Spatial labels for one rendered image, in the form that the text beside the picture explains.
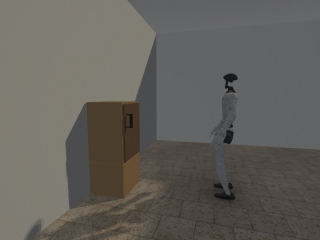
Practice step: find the robot right hand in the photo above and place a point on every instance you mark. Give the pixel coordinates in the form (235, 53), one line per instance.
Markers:
(216, 130)

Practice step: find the robot left upper arm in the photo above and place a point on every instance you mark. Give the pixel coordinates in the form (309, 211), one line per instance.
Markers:
(231, 98)

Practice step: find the left robot forearm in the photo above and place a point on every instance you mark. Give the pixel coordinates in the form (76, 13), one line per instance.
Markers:
(227, 124)

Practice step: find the robot left shin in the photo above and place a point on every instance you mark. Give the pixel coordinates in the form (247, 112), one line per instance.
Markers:
(222, 177)

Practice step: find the cupboard door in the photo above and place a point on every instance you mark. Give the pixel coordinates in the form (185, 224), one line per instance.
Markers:
(131, 136)

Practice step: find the humanoid robot torso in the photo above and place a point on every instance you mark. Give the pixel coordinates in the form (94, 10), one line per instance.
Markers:
(226, 110)

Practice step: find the robot left hand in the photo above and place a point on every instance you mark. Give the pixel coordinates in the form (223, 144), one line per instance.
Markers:
(218, 141)

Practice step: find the handle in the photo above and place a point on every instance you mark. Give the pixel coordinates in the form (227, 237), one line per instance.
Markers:
(130, 121)

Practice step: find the right robot forearm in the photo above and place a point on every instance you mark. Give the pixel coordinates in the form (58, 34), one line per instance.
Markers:
(221, 123)

